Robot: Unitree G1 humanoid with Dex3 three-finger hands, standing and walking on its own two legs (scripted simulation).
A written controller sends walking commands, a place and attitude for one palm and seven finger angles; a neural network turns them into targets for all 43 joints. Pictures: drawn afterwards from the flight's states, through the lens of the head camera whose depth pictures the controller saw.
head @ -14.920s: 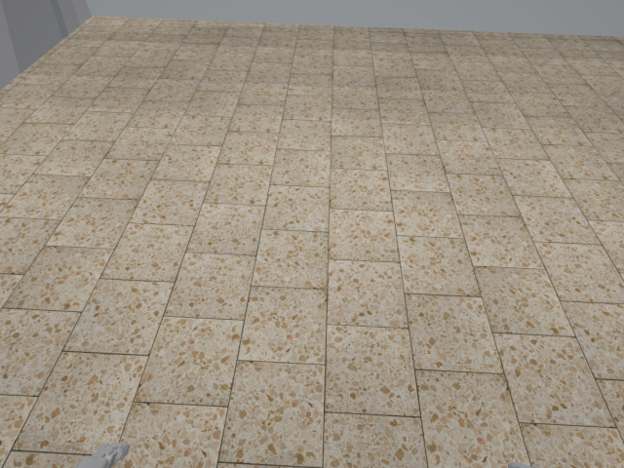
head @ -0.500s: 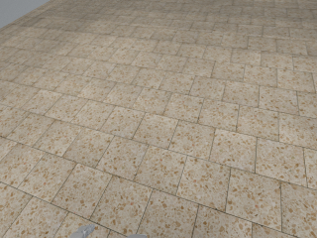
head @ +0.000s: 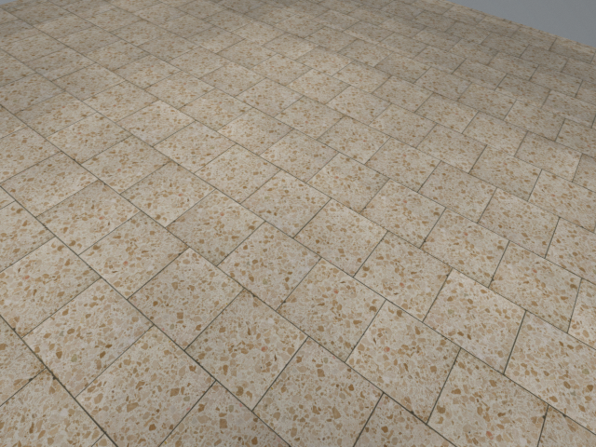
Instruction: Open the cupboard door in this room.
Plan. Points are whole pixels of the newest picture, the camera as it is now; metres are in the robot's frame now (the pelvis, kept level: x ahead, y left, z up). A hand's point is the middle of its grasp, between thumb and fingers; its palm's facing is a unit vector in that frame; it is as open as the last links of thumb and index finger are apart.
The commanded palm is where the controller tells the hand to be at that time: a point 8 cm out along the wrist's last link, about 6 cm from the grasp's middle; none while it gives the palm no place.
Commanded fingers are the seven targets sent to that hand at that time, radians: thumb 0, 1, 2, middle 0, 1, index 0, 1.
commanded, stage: turn or walk to find it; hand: left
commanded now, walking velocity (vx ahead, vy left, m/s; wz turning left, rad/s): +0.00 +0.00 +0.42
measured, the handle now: out of the picture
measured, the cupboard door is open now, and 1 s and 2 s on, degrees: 0 0 0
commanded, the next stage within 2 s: none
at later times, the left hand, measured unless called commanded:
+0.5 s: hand out of the picture +0.05 +0.17 -0.13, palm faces +0.19 -0.94 -0.28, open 7.4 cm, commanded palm none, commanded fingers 0.00 0.90 0.90 -0.20 -0.30 -0.20 -0.30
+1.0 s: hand out of the picture -0.15 +0.20 -0.18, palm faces +0.46 -0.86 -0.23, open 7.4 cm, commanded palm none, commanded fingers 0.00 0.90 0.90 -0.20 -0.30 -0.20 -0.30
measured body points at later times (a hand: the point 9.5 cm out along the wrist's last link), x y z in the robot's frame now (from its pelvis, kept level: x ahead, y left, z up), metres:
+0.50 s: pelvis -0.03 -0.04 +0.01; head +0.01 -0.07 +0.45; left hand +0.04 +0.22 -0.11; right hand +0.05 -0.28 -0.16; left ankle -0.04 +0.10 -0.69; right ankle +0.00 -0.13 -0.73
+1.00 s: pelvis -0.07 +0.00 +0.01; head -0.06 +0.04 +0.45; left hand -0.17 +0.24 -0.16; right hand +0.12 -0.19 -0.12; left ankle -0.12 +0.08 -0.73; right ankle -0.02 -0.13 -0.68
